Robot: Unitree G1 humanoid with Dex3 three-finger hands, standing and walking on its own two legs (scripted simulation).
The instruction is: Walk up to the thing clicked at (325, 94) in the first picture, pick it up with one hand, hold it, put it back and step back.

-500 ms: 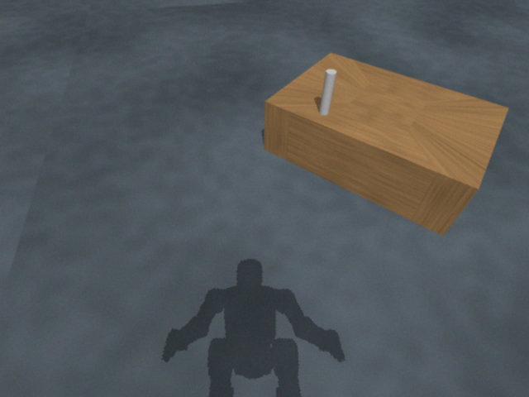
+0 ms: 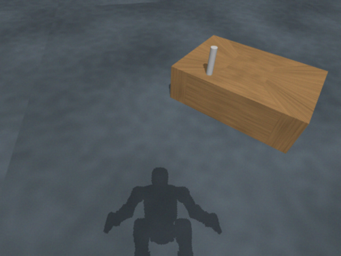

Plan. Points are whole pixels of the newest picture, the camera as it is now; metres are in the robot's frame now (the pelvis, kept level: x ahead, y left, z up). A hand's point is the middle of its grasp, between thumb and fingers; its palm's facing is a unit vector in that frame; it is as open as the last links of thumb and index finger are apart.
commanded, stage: stand
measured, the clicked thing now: (211, 61) +1.46 -0.32 -0.34
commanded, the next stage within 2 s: walk up in 0.62 s
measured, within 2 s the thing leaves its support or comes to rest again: neither
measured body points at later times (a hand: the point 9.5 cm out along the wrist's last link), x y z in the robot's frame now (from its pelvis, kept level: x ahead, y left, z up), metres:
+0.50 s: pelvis +0.00 +0.00 +0.00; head +0.01 +0.00 +0.45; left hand +0.07 +0.30 -0.13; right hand +0.08 -0.29 -0.13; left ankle +0.00 +0.13 -0.75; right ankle +0.00 -0.12 -0.75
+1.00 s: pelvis +0.08 -0.03 -0.02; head +0.09 -0.06 +0.43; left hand +0.16 +0.29 -0.11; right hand +0.09 -0.37 -0.15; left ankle +0.01 +0.11 -0.70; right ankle +0.06 -0.13 -0.75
